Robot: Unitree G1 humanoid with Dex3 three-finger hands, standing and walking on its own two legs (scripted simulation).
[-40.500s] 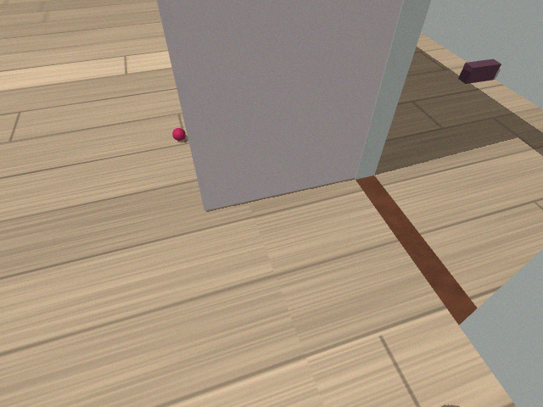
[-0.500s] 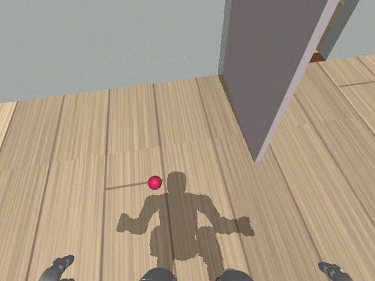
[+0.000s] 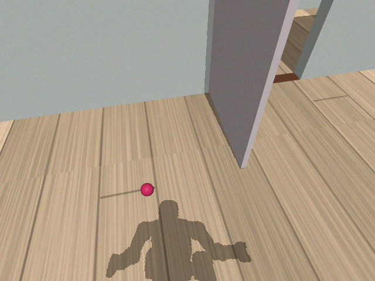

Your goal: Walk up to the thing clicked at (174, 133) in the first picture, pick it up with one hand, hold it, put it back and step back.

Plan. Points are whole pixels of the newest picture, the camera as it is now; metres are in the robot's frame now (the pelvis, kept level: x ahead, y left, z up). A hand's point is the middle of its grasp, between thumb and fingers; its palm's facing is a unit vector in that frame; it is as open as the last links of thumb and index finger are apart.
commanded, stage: walk up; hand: left
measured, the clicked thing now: (147, 189) +0.72 +0.28 -0.73
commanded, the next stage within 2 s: stand in 0.68 s
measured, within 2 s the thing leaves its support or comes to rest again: neither
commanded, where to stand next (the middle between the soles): +0.34 +0.03 m, yaw +2 degrees
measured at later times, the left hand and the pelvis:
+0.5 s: hand out of the picture +0.10 +0.28 -0.14, palm faces +0.08 -0.93 -0.36, open 7.3 cm; pelvis +0.01 +0.01 +0.00, yaw +3 degrees
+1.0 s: hand out of the picture +0.07 +0.27 -0.14, palm faces +0.05 -0.94 -0.33, open 7.3 cm; pelvis +0.00 +0.01 +0.02, yaw +3 degrees
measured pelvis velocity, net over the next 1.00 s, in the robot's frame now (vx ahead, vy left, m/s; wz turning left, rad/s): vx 0.00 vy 0.01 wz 0.05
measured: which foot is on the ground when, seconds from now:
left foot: down 0.00-1.00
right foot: down 0.00-1.00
